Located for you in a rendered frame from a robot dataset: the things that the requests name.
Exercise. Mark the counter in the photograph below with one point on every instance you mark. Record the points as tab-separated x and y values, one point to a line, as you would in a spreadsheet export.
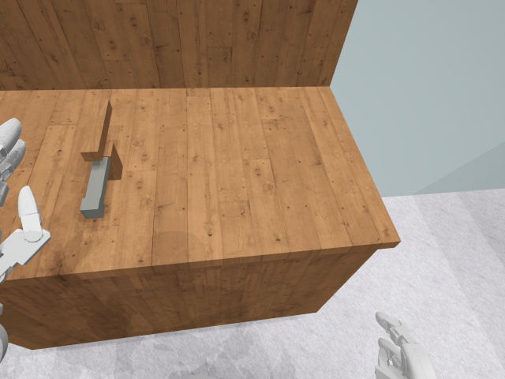
236	191

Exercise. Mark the right robot hand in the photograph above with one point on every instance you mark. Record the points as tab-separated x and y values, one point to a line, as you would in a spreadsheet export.
409	362

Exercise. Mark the left robot hand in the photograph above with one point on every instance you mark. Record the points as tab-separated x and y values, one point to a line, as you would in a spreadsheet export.
22	245

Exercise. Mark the tap lever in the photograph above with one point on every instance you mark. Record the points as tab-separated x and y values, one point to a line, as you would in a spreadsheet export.
92	206

